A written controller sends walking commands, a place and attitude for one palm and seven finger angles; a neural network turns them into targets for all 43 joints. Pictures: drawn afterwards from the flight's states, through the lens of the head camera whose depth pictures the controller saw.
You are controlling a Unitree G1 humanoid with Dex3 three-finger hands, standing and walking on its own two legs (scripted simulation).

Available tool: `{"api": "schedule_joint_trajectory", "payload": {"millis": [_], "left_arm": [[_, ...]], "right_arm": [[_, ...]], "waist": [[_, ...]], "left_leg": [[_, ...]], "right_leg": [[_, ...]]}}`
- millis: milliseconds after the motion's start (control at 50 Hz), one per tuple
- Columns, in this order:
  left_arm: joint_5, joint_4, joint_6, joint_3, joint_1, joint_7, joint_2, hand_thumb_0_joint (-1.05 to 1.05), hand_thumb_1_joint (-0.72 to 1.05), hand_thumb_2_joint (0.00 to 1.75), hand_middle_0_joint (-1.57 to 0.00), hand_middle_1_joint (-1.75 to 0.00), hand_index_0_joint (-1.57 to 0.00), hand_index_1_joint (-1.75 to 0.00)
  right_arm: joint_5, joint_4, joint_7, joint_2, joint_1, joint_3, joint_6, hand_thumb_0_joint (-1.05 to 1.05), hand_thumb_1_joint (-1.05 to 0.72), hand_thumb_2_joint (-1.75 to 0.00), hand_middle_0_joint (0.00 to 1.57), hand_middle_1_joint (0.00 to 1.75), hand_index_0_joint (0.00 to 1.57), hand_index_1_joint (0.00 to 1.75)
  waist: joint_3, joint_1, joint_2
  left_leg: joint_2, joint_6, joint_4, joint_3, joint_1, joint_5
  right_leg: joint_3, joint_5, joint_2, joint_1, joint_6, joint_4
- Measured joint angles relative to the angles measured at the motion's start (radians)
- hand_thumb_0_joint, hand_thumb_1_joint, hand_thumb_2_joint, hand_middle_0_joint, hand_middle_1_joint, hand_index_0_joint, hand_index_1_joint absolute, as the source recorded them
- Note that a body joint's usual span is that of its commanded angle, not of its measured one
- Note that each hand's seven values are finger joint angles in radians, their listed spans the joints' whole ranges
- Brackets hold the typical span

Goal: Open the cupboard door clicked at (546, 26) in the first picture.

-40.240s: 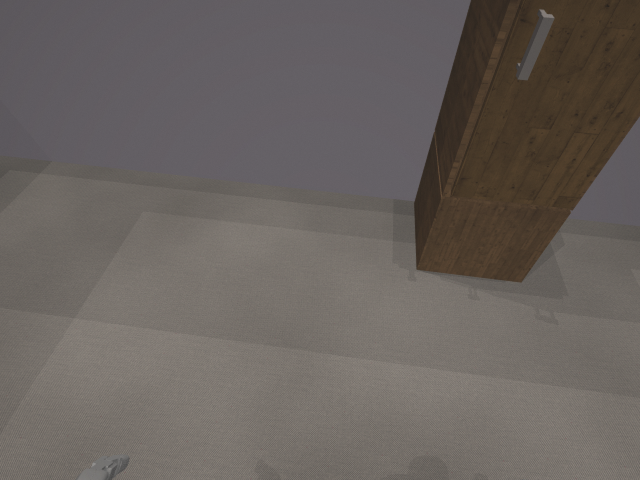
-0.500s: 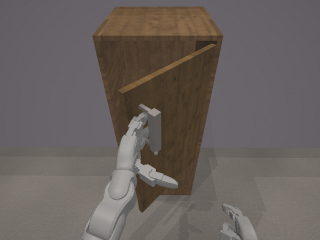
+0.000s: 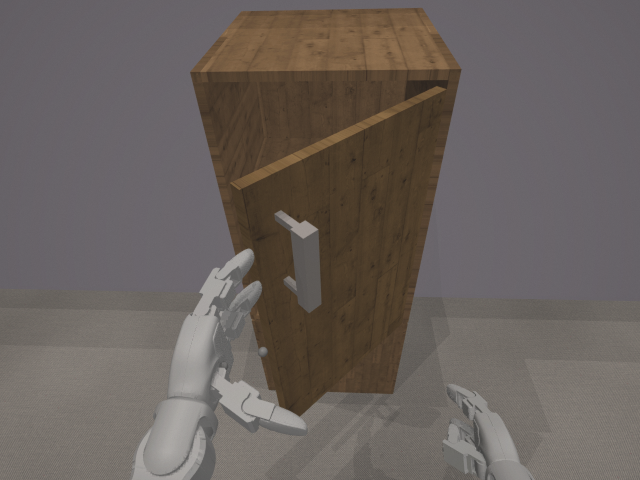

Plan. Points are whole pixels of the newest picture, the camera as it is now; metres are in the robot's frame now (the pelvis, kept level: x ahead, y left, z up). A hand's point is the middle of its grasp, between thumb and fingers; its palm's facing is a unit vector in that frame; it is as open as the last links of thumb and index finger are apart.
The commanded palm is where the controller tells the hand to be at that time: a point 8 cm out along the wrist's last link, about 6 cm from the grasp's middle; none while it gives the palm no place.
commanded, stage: slide the hand sideways off the handle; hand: left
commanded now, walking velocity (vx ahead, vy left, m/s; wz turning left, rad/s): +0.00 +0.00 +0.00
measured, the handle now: (296, 261) +0.34 +0.06 +0.14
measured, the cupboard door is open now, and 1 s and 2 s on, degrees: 45 45 45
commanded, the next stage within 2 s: draw the hand back to the body in 0.20 s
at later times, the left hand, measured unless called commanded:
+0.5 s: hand (239, 367) +0.19 +0.10 +0.14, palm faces +0.00 -1.00 -0.05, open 16.4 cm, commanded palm +0.16 +0.16 +0.14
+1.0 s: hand (143, 368) +0.18 +0.19 +0.14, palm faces +0.21 -0.94 -0.27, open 15.0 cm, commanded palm +0.14 +0.24 +0.16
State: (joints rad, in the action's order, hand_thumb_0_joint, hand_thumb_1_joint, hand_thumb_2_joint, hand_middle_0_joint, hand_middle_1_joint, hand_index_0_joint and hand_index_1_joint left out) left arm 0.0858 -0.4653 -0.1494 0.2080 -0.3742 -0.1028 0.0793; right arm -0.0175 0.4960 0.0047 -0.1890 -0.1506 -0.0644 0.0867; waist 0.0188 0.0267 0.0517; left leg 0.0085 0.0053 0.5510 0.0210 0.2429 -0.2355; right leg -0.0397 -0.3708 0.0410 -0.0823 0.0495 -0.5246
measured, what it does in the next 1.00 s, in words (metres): stands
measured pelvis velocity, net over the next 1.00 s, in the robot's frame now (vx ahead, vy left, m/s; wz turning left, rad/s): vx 0.00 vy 0.00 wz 0.01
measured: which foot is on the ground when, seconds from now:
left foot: down 0.00-1.00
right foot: down 0.00-1.00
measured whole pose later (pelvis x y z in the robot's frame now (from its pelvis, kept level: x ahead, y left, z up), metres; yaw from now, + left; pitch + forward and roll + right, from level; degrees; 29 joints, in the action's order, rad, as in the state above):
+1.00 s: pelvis +0.00 +0.00 +0.01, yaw +0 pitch -4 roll -1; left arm 0.09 -0.50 0.05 -0.10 -0.53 -0.05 0.28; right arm 0.00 0.57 0.09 -0.21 -0.18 -0.06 -0.12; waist -0.02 0.05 0.05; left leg 0.01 0.01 0.49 0.01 0.22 -0.20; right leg -0.04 -0.32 0.05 -0.04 0.04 -0.43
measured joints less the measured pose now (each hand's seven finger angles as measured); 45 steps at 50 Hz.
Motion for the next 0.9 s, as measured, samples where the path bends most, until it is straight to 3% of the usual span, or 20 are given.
{"api": "schedule_joint_trajectory", "payload": {"millis": [220, 380, 560, 820, 900], "left_arm": [[0.033, -0.070, 0.042, -0.057, -0.121, 0.081, 0.035, -0.02, -0.50, 0.30, -0.15, -0.30, -0.15, -0.30], [0.045, -0.045, 0.065, -0.076, -0.091, 0.103, 0.044, -0.02, -0.51, 0.30, -0.15, -0.30, -0.15, -0.30], [0.094, -0.055, 0.053, -0.185, -0.108, 0.146, 0.094, -0.02, -0.50, 0.30, -0.15, -0.30, -0.15, -0.30], [0.173, -0.040, 0.048, -0.315, -0.110, 0.239, 0.143, -0.02, -0.47, 0.31, -0.15, -0.30, -0.15, -0.30], [0.067, -0.044, 0.131, -0.303, -0.127, 0.132, 0.185, -0.01, -0.40, 0.34, -0.15, -0.30, -0.15, -0.30]], "right_arm": [[-0.004, -0.005, 0.017, -0.017, -0.034, 0.006, -0.067, 0.01, -0.91, -0.90, 0.20, 0.29, 0.20, 0.30], [-0.002, 0.016, 0.033, -0.026, -0.053, 0.008, -0.118, 0.01, -0.91, -0.90, 0.20, 0.29, 0.20, 0.30], [-0.010, 0.034, 0.047, -0.031, -0.075, 0.008, -0.144, 0.01, -0.91, -0.90, 0.20, 0.29, 0.20, 0.30], [-0.026, 0.061, 0.074, -0.049, -0.062, 0.014, -0.205, 0.01, -0.91, -0.90, 0.20, 0.29, 0.20, 0.30], [-0.004, 0.068, 0.087, -0.040, -0.042, 0.006, -0.216, 0.01, -0.91, -0.90, 0.20, 0.29, 0.20, 0.30]], "waist": [[0.005, 0.005, 0.006], [0.004, -0.001, 0.009], [0.019, -0.003, 0.009], [0.013, 0.019, 0.010], [-0.011, 0.017, 0.008]], "left_leg": [[0.003, -0.012, 0.023, -0.016, 0.020, -0.010], [0.007, -0.018, 0.040, -0.029, 0.035, -0.013], [0.015, -0.022, 0.028, -0.023, 0.023, -0.014], [0.006, -0.010, 0.023, -0.032, 0.024, -0.006], [0.006, -0.006, -0.007, -0.025, 0.004, 0.009]], "right_leg": [[-0.016, -0.017, 0.005, -0.017, 0.011, -0.025], [-0.028, -0.023, 0.012, -0.027, 0.018, -0.040], [-0.020, -0.018, 0.018, -0.016, 0.021, -0.023], [-0.029, -0.001, 0.012, -0.002, 0.008, 0.005], [-0.022, 0.021, 0.011, 0.018, 0.004, 0.044]]}}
